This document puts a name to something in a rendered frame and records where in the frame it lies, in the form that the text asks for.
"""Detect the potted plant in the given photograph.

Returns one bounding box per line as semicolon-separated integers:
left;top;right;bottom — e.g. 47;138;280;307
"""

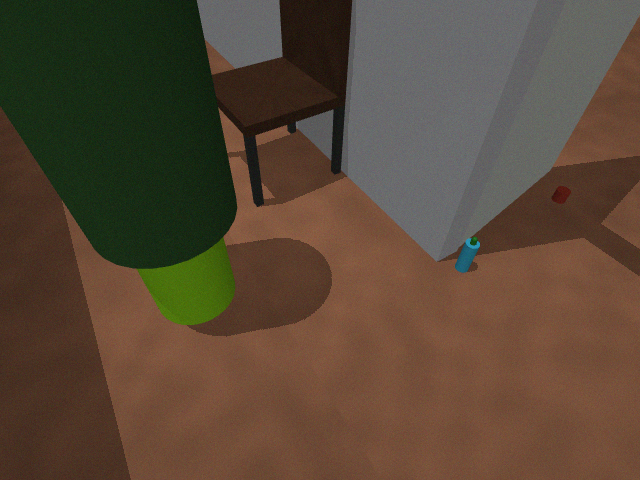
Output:
0;0;237;325

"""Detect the chair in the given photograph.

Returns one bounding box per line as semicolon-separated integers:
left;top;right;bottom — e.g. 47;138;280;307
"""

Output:
212;0;352;207

